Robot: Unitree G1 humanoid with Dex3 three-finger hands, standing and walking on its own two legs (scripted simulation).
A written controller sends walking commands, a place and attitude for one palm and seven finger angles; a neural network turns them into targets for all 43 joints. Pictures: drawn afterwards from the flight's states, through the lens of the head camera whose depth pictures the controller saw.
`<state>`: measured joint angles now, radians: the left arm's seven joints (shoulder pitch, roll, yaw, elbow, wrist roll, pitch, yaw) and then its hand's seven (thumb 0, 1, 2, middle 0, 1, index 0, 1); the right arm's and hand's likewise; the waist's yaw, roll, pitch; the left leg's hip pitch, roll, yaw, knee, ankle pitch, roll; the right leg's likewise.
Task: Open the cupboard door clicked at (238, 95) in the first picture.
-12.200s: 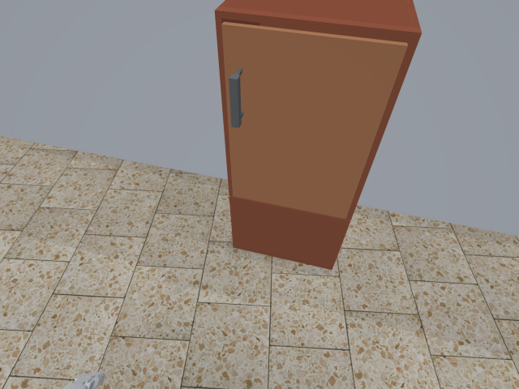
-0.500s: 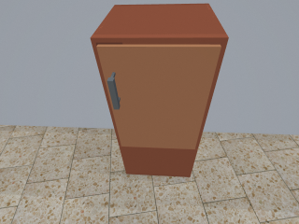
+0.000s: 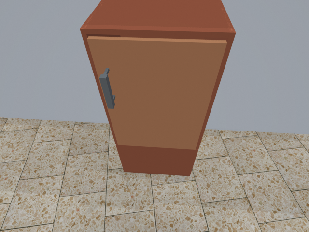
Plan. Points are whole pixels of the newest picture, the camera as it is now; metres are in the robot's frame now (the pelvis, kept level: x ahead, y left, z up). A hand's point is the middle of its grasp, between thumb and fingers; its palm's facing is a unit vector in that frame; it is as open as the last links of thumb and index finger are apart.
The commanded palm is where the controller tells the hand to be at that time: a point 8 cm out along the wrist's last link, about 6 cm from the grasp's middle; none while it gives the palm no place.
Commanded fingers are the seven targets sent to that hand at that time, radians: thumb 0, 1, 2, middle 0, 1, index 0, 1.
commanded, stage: come to a stop and stand still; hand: left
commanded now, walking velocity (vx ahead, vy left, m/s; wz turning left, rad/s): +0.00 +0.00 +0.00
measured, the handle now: (109, 88) +0.56 +0.20 +0.04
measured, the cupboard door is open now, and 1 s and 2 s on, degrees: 0 0 0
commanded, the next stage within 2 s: look again from close up in 0.54 s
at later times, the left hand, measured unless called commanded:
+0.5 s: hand out of the picture +0.02 +0.17 -0.17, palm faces +0.04 -0.98 -0.20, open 7.4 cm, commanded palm none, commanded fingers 0.00 0.90 0.90 -0.20 -0.30 -0.20 -0.30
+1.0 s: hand out of the picture +0.01 +0.16 -0.17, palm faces +0.04 -0.98 -0.19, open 7.4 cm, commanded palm none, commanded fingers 0.00 0.90 0.90 -0.20 -0.30 -0.20 -0.30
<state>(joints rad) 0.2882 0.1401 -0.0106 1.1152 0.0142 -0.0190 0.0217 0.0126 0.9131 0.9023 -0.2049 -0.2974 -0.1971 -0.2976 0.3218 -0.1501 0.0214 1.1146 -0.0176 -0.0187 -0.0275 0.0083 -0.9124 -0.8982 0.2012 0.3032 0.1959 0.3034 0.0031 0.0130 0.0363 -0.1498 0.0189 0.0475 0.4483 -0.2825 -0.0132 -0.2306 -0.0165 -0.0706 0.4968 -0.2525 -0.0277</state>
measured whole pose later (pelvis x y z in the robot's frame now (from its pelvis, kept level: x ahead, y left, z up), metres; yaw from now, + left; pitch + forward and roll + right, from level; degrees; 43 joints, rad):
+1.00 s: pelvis +0.01 -0.01 +0.00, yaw +0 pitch -1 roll +0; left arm 0.27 0.16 0.00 1.11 0.01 -0.02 0.02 0.01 0.91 0.90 -0.20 -0.30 -0.20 -0.30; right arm 0.29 -0.13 0.02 1.13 -0.02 -0.02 -0.04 0.01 -0.91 -0.90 0.20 0.30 0.20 0.30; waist 0.01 0.00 0.04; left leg -0.12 0.04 0.03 0.42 -0.29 -0.03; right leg -0.19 0.00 -0.08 0.47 -0.26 -0.04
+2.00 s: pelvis -0.04 +0.02 -0.07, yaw +2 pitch +11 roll -2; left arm 0.25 0.29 0.18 0.06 -0.28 -0.28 -0.41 0.01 0.21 0.61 -0.25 -0.74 -0.24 -0.74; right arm 0.23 -0.18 0.08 0.55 0.04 -0.19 -0.05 0.02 -0.90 -0.90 0.21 0.30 0.20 0.30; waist -0.01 0.03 -0.08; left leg -0.76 0.03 0.00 1.08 -0.51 0.01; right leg -0.78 -0.04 -0.11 1.02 -0.43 -0.01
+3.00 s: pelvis -0.01 +0.02 -0.03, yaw +1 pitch +6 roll -1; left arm -0.08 0.45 0.44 0.45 -0.36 -0.18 -0.58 -0.01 -0.50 0.30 -0.30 -1.20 -0.29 -1.20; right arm 0.30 -0.31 0.04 0.57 0.04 -0.21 -0.08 0.02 -0.91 -0.90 0.21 0.30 0.20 0.30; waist 0.00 0.03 -0.06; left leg -0.47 0.03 0.03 0.78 -0.42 0.01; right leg -0.50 -0.02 -0.09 0.73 -0.33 -0.01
